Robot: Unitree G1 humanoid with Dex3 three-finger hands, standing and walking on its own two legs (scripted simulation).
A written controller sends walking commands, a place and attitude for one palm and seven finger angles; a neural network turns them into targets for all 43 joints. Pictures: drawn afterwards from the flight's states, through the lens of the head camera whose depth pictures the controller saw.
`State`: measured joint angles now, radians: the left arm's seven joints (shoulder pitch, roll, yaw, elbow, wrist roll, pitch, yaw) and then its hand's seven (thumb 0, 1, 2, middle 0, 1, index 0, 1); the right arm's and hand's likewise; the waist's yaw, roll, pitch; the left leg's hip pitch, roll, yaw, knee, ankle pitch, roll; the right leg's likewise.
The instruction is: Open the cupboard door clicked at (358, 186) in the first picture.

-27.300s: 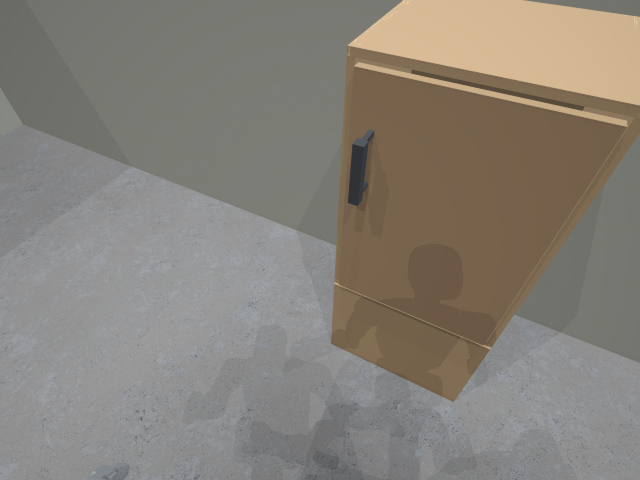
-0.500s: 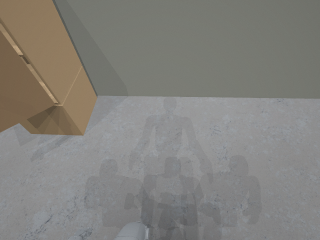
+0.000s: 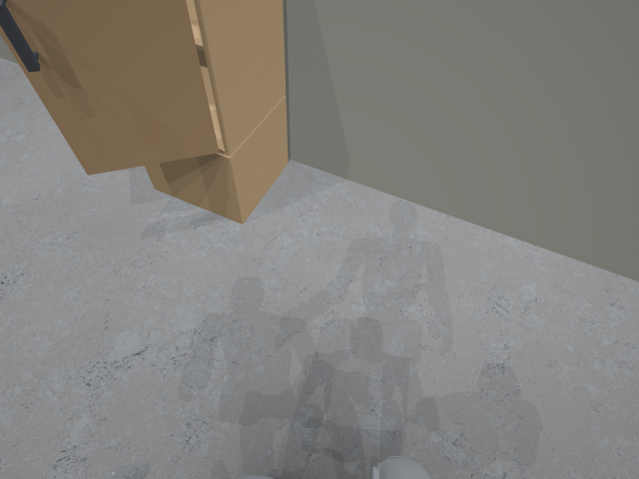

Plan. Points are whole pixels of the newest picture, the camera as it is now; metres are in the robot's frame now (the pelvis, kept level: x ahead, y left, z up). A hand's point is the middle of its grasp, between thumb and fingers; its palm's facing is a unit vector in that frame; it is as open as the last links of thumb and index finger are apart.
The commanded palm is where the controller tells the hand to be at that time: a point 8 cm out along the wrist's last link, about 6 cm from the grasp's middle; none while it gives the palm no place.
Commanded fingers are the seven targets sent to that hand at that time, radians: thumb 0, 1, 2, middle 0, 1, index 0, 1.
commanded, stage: turn to face it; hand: left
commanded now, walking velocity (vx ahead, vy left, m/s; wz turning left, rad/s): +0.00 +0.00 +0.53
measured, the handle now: (18, 33) +0.88 +0.69 +0.04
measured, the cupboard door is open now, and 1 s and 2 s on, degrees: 42 42 42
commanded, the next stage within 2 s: take the last steps up to it in 0.40 s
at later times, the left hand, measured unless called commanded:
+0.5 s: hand out of the picture -0.01 +0.15 -0.17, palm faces +0.31 -0.92 -0.24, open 7.3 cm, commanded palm none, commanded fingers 0.00 0.90 0.90 -0.20 -0.30 -0.20 -0.30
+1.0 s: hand out of the picture +0.06 +0.19 -0.16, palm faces +0.40 -0.88 -0.25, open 7.4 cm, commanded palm none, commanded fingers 0.00 0.90 0.90 -0.20 -0.30 -0.20 -0.30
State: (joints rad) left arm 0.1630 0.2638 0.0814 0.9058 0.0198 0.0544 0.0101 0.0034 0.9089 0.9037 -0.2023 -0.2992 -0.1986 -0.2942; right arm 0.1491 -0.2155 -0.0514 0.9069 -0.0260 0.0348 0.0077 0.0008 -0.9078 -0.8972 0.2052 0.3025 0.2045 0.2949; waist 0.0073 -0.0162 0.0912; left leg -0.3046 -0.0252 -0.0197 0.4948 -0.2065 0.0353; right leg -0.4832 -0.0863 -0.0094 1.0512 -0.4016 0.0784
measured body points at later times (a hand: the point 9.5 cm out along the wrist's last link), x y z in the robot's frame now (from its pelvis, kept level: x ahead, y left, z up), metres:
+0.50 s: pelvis +0.00 -0.05 +0.00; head +0.05 -0.04 +0.45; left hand -0.02 +0.19 -0.15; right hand +0.15 -0.28 -0.15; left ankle -0.04 +0.08 -0.70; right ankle +0.00 -0.16 -0.74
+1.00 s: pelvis +0.06 -0.02 -0.01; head +0.08 -0.04 +0.44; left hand +0.04 +0.24 -0.14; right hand +0.13 -0.25 -0.18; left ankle -0.04 +0.06 -0.72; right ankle +0.12 -0.11 -0.74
